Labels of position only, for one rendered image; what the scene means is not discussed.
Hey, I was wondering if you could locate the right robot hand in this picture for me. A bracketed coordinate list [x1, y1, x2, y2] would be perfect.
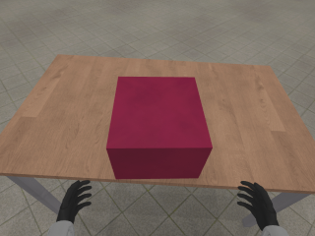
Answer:
[237, 181, 279, 231]

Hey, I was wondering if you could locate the table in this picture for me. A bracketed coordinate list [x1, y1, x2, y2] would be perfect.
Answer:
[0, 54, 315, 227]

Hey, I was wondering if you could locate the left robot hand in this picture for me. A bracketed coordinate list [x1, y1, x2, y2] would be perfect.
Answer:
[56, 180, 92, 224]

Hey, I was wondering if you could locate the right robot forearm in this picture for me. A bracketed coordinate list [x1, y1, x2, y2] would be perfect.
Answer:
[261, 225, 289, 236]

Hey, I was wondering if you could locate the carton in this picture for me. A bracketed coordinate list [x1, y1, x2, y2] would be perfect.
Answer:
[106, 77, 213, 180]

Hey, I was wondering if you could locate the left robot forearm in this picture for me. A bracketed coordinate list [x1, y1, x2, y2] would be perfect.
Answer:
[47, 220, 75, 236]

